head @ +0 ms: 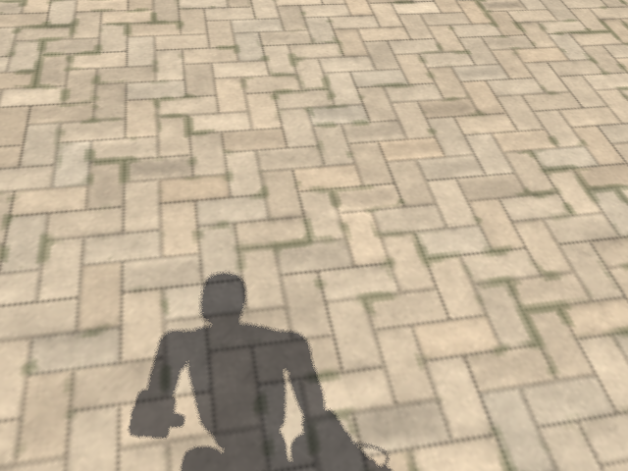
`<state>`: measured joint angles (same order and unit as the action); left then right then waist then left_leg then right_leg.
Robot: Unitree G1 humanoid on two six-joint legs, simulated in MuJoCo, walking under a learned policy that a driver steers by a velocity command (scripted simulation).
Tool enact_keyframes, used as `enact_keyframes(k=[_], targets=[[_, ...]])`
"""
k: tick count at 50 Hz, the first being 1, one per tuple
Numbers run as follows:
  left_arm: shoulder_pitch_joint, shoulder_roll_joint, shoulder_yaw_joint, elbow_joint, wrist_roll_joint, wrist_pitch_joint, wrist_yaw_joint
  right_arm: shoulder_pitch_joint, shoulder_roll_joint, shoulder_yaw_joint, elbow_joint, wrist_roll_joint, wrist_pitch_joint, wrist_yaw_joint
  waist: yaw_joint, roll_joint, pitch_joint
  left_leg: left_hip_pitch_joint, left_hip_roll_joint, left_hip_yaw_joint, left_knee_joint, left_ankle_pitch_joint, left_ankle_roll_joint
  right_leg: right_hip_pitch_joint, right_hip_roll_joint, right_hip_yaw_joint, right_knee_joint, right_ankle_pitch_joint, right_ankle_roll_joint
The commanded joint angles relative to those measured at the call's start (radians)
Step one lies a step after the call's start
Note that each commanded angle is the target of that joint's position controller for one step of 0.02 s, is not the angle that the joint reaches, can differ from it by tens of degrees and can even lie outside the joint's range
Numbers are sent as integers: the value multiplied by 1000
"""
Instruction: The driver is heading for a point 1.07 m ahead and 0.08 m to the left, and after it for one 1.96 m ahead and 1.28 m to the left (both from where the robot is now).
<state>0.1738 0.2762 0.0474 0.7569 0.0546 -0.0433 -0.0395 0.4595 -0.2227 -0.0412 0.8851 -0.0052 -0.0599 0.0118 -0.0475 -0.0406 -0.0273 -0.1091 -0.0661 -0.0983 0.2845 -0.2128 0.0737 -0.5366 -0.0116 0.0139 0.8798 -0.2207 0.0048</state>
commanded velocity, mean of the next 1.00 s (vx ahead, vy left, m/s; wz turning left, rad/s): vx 0.49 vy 0.00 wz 0.22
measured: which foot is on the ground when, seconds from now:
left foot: down 0.00-0.24, up 0.26-0.72, down 0.74-1.00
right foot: up 0.00-0.22, down 0.24-0.76, up 0.78-1.00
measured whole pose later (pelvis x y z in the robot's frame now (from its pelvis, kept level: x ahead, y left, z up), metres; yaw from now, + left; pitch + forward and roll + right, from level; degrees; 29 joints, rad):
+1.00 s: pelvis +0.51 +0.09 +0.00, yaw +11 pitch +0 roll +1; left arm 0.28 0.26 0.07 0.88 0.03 -0.01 -0.03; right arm 0.32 -0.23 -0.04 0.91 -0.02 -0.09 0.00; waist 0.00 -0.04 0.04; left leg -0.08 -0.03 0.18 0.28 -0.21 0.07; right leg -0.61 -0.09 0.01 1.06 -0.19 -0.05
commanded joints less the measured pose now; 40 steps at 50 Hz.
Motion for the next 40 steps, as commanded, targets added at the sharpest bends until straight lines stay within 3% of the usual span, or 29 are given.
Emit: enact_keyframes(k=[1, 7, 9, 11, 12, 13, 14, 15, 16, 17, 18, 20, 23, 28, 32, 34, 35, 36, 37, 38, 39, 40], targets=[[-130, 45, 2, -97, -6, -5, 1, 43, -154, -45, -29, 5, -14, -11, -2, 143, 61, 114, 199, -238, -94, 234, 132, -201, -3, -30, -32, 54, 37], [-300, 37, -18, -161, -29, -14, 3, 104, -170, -58, -9, -9, 1, -21, -53, 168, 73, 105, 192, -251, -6, 429, 127, -96, 36, -43, -247, 95, 27], [-243, 58, -13, -153, -35, -21, 11, 59, -184, -64, -21, -9, 4, -25, -9, 171, 59, 60, 204, -273, 35, 474, 95, 48, 44, -27, -313, 96, 2], [-49, 102, 6, -91, -36, -30, 33, -4, -206, -70, -39, -3, -2, -21, 87, 135, -19, -20, 160, -248, 201, 608, 48, 350, 70, -31, -399, 98, -38], [89, 152, 24, -60, -21, -42, 49, -20, -194, -69, -50, 6, -10, -12, 149, 76, -106, -121, 97, -202, 402, 521, 23, 569, -16, 41, -411, 71, -72], [239, 234, 43, -60, 5, -43, 68, 9, -111, -50, -88, 24, -17, -10, 188, -77, -269, -284, 22, -106, 692, 132, 5, 807, -294, 338, -460, -216, -120], [199, 277, 52, -60, 5, -27, 65, 96, -94, -45, -106, 28, -8, -12, 114, -264, -306, -481, -62, -28, 873, -356, -2, 838, -457, 750, -601, -283, -205], [128, 178, 38, -66, -10, -18, 63, 55, -152, -53, -74, -6, 9, -18, 85, -101, -143, -540, 31, -27, 954, -261, 10, 694, -415, 693, -612, -366, -203], [71, 99, 19, -71, -19, -20, 59, -16, -144, -53, -74, -18, 13, -5, 78, -11, -24, -529, 61, -13, 932, -171, 8, 560, -359, 525, -628, -282, -186], [47, 69, 10, -66, -17, -25, 56, -51, -121, -49, -78, -19, 17, 3, 64, -6, 27, -506, 87, -1, 898, -126, 1, 481, -309, 389, -653, -137, -168], [59, 59, 6, -51, -19, -32, 57, -69, -119, -51, -81, -31, 27, 11, 55, -41, 51, -490, 104, 9, 877, -115, -7, 438, -277, 296, -666, -22, -159], [89, 55, 6, -25, -29, -53, 51, -83, -108, -49, -89, -35, 47, 26, 39, -69, 48, -472, 110, 24, 861, -97, -16, 413, -249, 182, -679, 161, -152], [136, 60, 10, 7, -39, -72, 44, -182, -88, -39, -128, -36, 57, 43, 41, -51, 54, -553, 119, 31, 826, -17, -25, 443, -248, 81, -705, 309, -164], [179, 59, 7, 57, -37, -71, 33, -368, -53, -7, -184, -32, 41, 59, 62, -45, 94, -506, 95, 94, 511, 175, -35, 412, -181, -79, -732, 395, -148], [282, 98, 10, 125, -45, -58, 37, -494, -61, 9, -221, -38, 33, 58, 92, -33, 114, -427, 85, 174, 334, 151, -4, 494, -219, -63, -717, 497, -159], [300, 121, 12, 150, -43, -45, 40, -486, -79, 7, -218, -42, 26, 43, 75, -39, 96, -375, 58, 190, 286, 67, 21, 570, -234, -45, -628, 708, -162], [301, 134, 14, 160, -42, -40, 42, -428, -93, 2, -198, -45, 19, 34, 45, -48, 60, -291, 30, 195, 258, 29, 36, 589, -230, -44, -542, 839, -156], [297, 137, 12, 169, -47, -34, 43, -296, -114, -8, -152, -51, 8, 23, -19, -31, -12, -114, 10, 198, 186, 62, 59, 559, -204, -64, -388, 870, -140], [288, 118, 4, 156, -55, -34, 41, -126, -168, -27, -99, -68, -5, 8, -86, -4, -116, 159, 96, 113, 178, 76, 91, 398, -166, -76, -181, 672, -123], [309, 12, -23, 95, -77, -38, 31, 0, -276, -54, -88, -88, -7, -11, -104, 186, -278, 482, 430, -274, 156, 20, 169, 73, -55, -129, 176, 125, -81], [350, 60, 0, 113, -71, -26, 43, -11, -284, -60, -90, -48, 6, -14, -81, 204, -350, 468, 545, -517, 57, 81, 223, -43, 43, -26, 374, -303, -81], [277, 102, 18, 110, -58, -17, 47, -100, -227, -47, -93, -25, 10, -14, -49, 110, -187, 329, 480, -355, 36, 56, 190, -89, -18, 45, 385, -229, -90]])
Keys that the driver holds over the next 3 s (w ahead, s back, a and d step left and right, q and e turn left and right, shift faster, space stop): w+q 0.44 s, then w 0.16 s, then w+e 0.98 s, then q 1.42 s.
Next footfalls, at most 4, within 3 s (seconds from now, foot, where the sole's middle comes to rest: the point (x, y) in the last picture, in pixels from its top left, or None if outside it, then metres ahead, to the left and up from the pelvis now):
0.24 right None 0.30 -0.10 -0.79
0.74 left None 0.50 0.17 -0.79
1.26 right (280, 344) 0.82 0.02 -0.79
1.78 left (240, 244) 1.14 0.13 -0.79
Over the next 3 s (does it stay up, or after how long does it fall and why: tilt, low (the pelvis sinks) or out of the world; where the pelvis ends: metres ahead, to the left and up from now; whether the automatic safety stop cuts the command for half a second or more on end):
stays up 0.99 0.08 -0.01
